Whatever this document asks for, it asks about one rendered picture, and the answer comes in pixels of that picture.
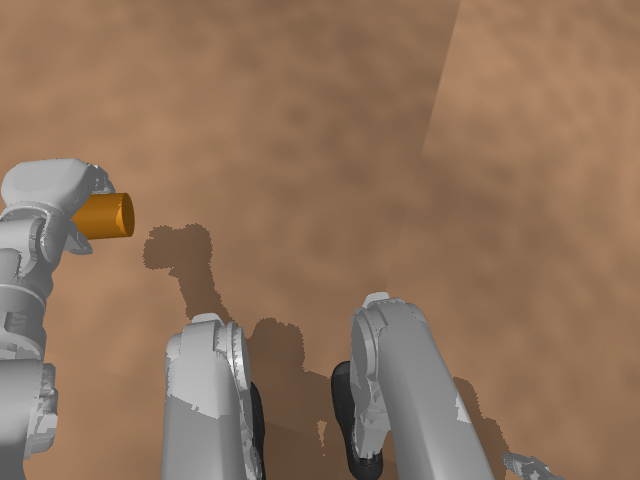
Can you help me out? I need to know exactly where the left robot hand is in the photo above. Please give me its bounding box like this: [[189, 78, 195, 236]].
[[1, 158, 116, 255]]

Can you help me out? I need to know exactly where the right robot hand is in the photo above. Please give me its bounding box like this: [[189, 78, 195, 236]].
[[501, 452, 566, 480]]

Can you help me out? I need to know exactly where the left robot arm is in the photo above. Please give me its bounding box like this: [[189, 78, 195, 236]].
[[0, 201, 70, 480]]

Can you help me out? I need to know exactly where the left robot foot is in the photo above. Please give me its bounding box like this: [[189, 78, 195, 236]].
[[250, 382, 266, 480]]

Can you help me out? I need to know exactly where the can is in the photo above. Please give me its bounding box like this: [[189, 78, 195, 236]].
[[71, 193, 135, 240]]

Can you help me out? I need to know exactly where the right robot foot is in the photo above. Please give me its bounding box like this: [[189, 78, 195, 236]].
[[331, 361, 383, 480]]

